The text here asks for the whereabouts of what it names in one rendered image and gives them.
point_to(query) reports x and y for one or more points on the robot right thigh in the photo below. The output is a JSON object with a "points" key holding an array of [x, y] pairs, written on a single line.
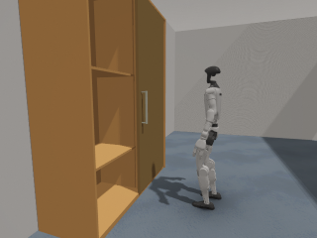
{"points": [[208, 162]]}

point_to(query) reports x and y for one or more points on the robot left upper arm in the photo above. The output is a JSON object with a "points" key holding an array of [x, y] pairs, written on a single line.
{"points": [[211, 97]]}

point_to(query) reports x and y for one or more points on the handle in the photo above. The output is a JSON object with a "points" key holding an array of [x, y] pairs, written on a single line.
{"points": [[146, 105]]}

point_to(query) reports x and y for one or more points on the left robot shin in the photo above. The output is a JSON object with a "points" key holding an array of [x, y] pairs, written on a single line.
{"points": [[204, 185]]}

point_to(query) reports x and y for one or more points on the robot left forearm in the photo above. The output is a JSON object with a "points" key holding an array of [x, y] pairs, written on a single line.
{"points": [[208, 124]]}

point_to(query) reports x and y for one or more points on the left robot hand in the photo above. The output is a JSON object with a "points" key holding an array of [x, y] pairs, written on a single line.
{"points": [[201, 145]]}

